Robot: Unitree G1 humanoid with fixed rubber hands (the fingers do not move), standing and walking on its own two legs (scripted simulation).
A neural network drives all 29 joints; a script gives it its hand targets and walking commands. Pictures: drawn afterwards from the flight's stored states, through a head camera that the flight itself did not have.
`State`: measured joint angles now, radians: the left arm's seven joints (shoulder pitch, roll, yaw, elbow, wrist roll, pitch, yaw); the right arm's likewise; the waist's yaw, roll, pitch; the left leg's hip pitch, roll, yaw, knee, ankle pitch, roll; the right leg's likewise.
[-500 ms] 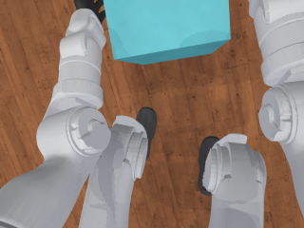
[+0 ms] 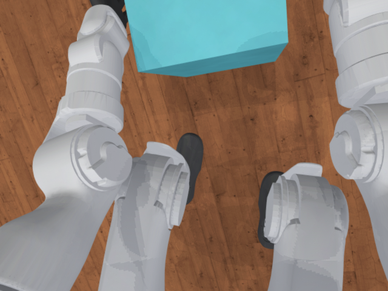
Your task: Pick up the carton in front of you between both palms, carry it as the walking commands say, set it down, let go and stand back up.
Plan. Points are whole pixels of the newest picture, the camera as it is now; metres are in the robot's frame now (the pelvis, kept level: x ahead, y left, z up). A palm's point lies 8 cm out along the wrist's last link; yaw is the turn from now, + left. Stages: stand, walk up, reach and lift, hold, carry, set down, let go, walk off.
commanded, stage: set down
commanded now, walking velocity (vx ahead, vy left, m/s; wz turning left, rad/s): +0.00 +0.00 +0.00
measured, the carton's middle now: (213, 6) +0.55 +0.06 -0.25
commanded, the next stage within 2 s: let go in 1.28 s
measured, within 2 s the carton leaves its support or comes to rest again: neither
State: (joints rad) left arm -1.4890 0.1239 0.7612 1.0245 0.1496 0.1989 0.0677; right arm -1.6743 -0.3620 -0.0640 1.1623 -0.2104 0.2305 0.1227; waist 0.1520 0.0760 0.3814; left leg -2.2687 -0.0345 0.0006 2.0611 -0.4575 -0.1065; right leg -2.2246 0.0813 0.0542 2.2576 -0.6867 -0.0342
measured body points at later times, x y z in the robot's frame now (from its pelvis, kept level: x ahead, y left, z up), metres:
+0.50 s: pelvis +0.00 +0.01 +0.03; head +0.38 -0.02 +0.27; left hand +0.53 +0.22 -0.12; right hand +0.64 -0.14 -0.11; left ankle +0.15 +0.14 -0.34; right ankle +0.07 -0.10 -0.34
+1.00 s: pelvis +0.01 +0.01 +0.16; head +0.37 -0.01 +0.43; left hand +0.52 +0.22 +0.04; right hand +0.64 -0.15 +0.04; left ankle +0.15 +0.14 -0.34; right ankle +0.07 -0.10 -0.34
